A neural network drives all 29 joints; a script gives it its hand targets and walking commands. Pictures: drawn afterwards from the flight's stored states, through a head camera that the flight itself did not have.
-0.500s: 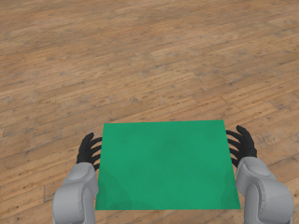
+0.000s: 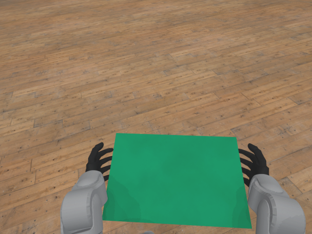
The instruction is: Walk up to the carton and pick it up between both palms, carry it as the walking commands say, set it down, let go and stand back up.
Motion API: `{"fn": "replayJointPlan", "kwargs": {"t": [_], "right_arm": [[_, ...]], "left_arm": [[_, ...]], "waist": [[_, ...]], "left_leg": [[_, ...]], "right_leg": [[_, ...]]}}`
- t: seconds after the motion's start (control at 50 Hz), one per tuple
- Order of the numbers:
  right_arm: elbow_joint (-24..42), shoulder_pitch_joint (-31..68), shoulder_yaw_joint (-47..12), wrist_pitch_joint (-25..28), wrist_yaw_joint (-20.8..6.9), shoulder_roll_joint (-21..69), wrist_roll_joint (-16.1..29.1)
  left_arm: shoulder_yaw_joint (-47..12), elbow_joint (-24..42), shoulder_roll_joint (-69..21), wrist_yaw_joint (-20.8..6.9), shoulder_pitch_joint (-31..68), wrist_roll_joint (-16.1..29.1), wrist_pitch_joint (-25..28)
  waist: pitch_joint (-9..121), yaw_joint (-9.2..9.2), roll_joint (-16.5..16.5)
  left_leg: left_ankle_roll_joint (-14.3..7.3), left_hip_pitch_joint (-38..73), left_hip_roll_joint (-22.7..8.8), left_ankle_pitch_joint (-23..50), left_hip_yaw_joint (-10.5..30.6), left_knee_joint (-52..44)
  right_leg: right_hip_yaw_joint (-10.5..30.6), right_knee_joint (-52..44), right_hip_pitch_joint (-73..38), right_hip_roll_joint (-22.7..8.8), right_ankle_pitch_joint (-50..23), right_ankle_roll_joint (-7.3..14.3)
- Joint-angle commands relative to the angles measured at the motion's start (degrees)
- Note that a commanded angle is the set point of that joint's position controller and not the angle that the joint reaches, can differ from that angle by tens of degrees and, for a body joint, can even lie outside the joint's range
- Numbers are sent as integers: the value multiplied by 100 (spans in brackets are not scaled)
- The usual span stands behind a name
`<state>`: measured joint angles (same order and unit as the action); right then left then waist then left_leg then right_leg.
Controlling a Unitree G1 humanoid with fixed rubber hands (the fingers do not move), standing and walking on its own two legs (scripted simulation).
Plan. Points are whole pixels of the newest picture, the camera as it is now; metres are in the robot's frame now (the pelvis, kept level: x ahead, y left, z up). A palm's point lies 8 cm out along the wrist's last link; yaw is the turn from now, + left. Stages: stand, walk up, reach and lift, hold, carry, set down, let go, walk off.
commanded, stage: carry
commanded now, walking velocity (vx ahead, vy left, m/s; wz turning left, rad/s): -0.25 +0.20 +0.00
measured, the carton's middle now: (172, 183) +0.25 +0.00 +0.01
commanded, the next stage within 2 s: none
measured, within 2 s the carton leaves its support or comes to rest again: neither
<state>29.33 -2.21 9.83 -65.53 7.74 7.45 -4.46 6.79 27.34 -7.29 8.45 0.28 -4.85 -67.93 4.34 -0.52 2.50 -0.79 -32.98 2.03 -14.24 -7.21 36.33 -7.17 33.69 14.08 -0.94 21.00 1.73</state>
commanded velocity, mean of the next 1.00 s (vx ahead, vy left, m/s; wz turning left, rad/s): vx -0.01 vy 0.00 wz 0.00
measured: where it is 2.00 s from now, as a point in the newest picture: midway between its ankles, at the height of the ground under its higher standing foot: outside the picture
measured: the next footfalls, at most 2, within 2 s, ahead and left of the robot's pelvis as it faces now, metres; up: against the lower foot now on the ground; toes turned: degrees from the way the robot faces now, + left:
left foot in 0.28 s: -0.08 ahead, +0.27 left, +0.00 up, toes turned +7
right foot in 0.58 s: -0.14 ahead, +0.03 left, +0.00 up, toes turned -5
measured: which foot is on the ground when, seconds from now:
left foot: up 0.00-0.26, down 0.28-1.00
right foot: down 0.00-0.28, up 0.30-0.56, down 0.58-1.00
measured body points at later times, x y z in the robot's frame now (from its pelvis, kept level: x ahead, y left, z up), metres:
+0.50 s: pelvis -0.16 +0.13 +0.00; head -0.17 +0.17 +0.45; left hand +0.05 +0.34 +0.07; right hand +0.10 -0.02 +0.10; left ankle -0.08 +0.26 -0.73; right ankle -0.16 +0.01 -0.69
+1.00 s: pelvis -0.26 +0.18 +0.00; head -0.28 +0.20 +0.45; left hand -0.03 +0.38 +0.08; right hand +0.00 +0.02 +0.10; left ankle -0.12 +0.27 -0.73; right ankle -0.19 +0.04 -0.72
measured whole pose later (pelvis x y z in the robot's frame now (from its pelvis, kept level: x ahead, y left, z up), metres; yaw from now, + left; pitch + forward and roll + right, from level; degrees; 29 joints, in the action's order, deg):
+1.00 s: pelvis -0.26 +0.18 +0.00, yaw +3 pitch +0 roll -2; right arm 28.4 2.0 8.7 -70.3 8.3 7.2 -5.0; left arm 8.5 29.3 -7.3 8.8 0.0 -5.2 -70.7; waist 4.6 -1.0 -0.6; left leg -2.9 -26.5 -1.3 -1.5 -5.0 26.8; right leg -5.1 35.7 22.9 -2.6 20.8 1.9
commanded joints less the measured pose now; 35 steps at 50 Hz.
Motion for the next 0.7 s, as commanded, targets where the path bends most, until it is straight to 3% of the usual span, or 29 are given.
{"fn": "replayJointPlan", "kwargs": {"t": [0.0,0.02,0.06,0.12,0.14,0.16,0.18,0.2,0.22,0.24,0.26,0.28,0.3,0.32,0.34,0.36,0.38,0.4,0.42,0.46,0.5,0.52,0.54,0.56,0.58,0.6,0.64,0.66,0.68], "right_arm": [[1059,3762,-5125,-63,-1364,5202,2427],[1027,3697,-5097,-91,-1360,5107,2374],[1005,3588,-5147,-93,-1306,5082,2422],[609,2988,-4965,-314,-1251,4521,2244],[756,2957,-4995,-335,-1247,4421,2284],[693,2908,-4960,-391,-1258,4418,2297],[518,2670,-4805,-474,-1256,4249,2226],[286,2371,-4654,-512,-1276,4118,2147],[329,2480,-4547,-519,-1282,4221,2106],[264,2238,-4429,-499,-1271,3992,2038],[503,2389,-4501,-411,-1309,4196,2110],[399,2530,-4507,-384,-1343,4598,2086],[628,2712,-4290,-322,-1344,4627,1989],[592,2773,-4222,-246,-1359,4956,1968],[540,2711,-4111,-225,-1366,4950,1951],[578,2681,-3993,-163,-1361,4903,1890],[598,2596,-4013,-83,-1364,4901,1876],[492,2543,-3934,-92,-1376,4786,1879],[663,2618,-4006,-58,-1336,4796,1883],[499,2289,-4008,-92,-1254,4617,1831],[377,2227,-4089,-196,-1173,4491,1826],[231,2093,-4081,-287,-1139,4399,1754],[239,2172,-4202,-339,-1143,4409,1749],[312,2235,-4248,-373,-1189,4449,1777],[496,2419,-4312,-390,-1197,4326,1788],[515,2803,-4447,-393,-1267,4491,1911],[859,3406,-4747,-367,-1341,4621,2220],[982,3534,-4835,-347,-1384,4720,2335],[965,3548,-4828,-388,-1396,4701,2331]], "left_arm": [[-3929,879,-4884,-1612,2803,2213,187],[-3971,1066,-4819,-1588,3054,2210,212],[-3927,1242,-4631,-1531,3000,2168,240],[-3744,902,-4090,-1374,2367,1871,92],[-3695,858,-4062,-1364,2123,1837,90],[-3671,768,-4097,-1343,1960,1796,22],[-3652,675,-3965,-1315,1859,1751,-58],[-3630,502,-3861,-1305,1694,1697,-92],[-3808,696,-3941,-1299,1923,1789,-139],[-3850,666,-3865,-1308,1852,1835,-189],[-4030,902,-4101,-1329,1958,1953,-159],[-4362,1208,-4413,-1406,2714,2212,-122],[-4678,1199,-4722,-1494,3039,2359,-163],[-4903,1616,-4957,-1527,3675,2574,-77],[-4872,1616,-4958,-1546,3667,2605,-67],[-5042,1715,-5034,-1552,3853,2732,-48],[-5108,1771,-5058,-1538,3868,2751,31],[-5048,1671,-4928,-1494,3729,2711,-9],[-5053,1695,-4970,-1489,3675,2774,2],[-4930,1554,-4671,-1423,3351,2645,-23],[-4629,1141,-4477,-1403,2883,2423,-123],[-4343,667,-4387,-1412,2395,2251,-215],[-4277,723,-4266,-1427,2394,2164,-217],[-4289,809,-4319,-1450,2456,2150,-185],[-4164,449,-4435,-1464,2234,2083,-174],[-4112,591,-4500,-1504,2635,2120,-148],[-3905,489,-4587,-1511,2538,1972,-146],[-3938,634,-4684,-1462,2571,1951,-108],[-3884,711,-4598,-1431,2675,1900,-93]], "waist": [[350,9,-876],[392,37,-730],[380,51,-1178],[494,55,-1794],[718,41,-2169],[869,47,-2249],[946,106,-2014],[1182,119,-1757],[1456,79,-767],[1543,42,895],[1441,22,1194],[1298,128,962],[1022,164,1194],[954,119,1173],[917,85,1317],[999,78,1698],[1039,70,1730],[1046,77,1704],[1247,79,1428],[1554,75,1350],[1487,-3,944],[1592,-21,457],[1541,-32,-386],[1163,19,-1184],[993,27,-1355],[685,82,-1236],[617,128,-956],[717,148,-768],[666,139,-914]], "left_leg": [[356,-366,-378,-391,1357,3752],[324,-377,-348,-307,1274,3729],[404,-335,-303,-360,914,2942],[430,300,-395,-802,337,1573],[395,503,-538,-809,339,857],[357,907,-508,-691,254,245],[330,1305,-350,-363,11,-635],[360,1760,-326,-154,82,-1378],[348,2505,-837,190,596,-1646],[-141,3208,-2352,2223,2636,-1689],[-535,2665,-2878,2872,2789,-1715],[-840,1920,-2646,2404,2234,-1709],[-746,1474,-2383,1243,2089,-2000],[-619,1156,-2021,402,1705,-2106],[-499,1134,-1807,-450,1453,-2147],[-376,1301,-1737,-1033,1348,-2224],[-401,1507,-1752,-1261,1267,-2201],[-382,1537,-1734,-1247,1191,-2212],[-474,1715,-1777,-1101,1333,-2169],[-536,1798,-1736,-1139,1377,-2098],[-401,1655,-1460,-1369,1281,-1883],[-267,1456,-1339,-912,1281,-1745],[-22,953,-1053,-561,1044,-1057],[112,682,-806,-166,634,-817],[153,1092,-707,-47,427,-535],[163,1775,-740,-42,484,26],[49,2073,-638,41,403,255],[21,2095,-751,157,481,-86],[-9,1943,-838,172,676,-661]], "right_leg": [[970,-1636,497,-2154,-1471,585],[876,-1400,349,-1941,-1639,543],[605,-1335,17,-1555,-1457,293],[691,-1387,205,-1631,-935,322],[722,-1205,-118,-1622,-1407,343],[682,-1013,-122,-1588,-1515,214],[588,-688,-140,-1516,-1700,146],[600,-208,-24,-1359,-1904,64],[234,310,474,-1084,-1228,-249],[-38,1244,1807,-464,776,-637],[306,1806,1812,-342,1530,-694],[454,2206,1332,-385,1253,-608],[550,2515,1378,-309,910,-619],[537,2792,1207,-339,494,-567],[519,2631,1259,-372,253,-507],[612,2717,1479,-350,202,-524],[606,2495,1616,-334,159,-513],[464,2269,1450,-326,223,-491],[415,1637,1177,-324,346,-437],[250,449,568,-206,361,-350],[136,-1129,-195,-56,-39,-181],[444,-1250,-694,-379,-61,-80],[1599,-1621,-895,-1160,607,77],[2011,-1897,-499,-1676,880,216],[1850,-2060,271,-1848,1213,377],[1483,-2088,1259,-1625,1226,346],[881,-1913,1579,-1165,1235,166],[651,-1563,1412,-1036,933,81],[592,-1296,1214,-950,826,-7]]}}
